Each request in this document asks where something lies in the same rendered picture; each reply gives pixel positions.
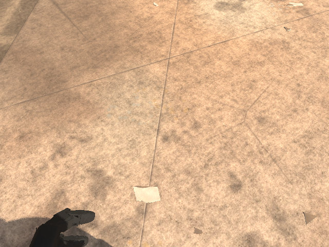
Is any robot left hand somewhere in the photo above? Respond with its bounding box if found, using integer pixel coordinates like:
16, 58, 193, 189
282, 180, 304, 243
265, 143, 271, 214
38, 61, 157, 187
29, 208, 95, 247

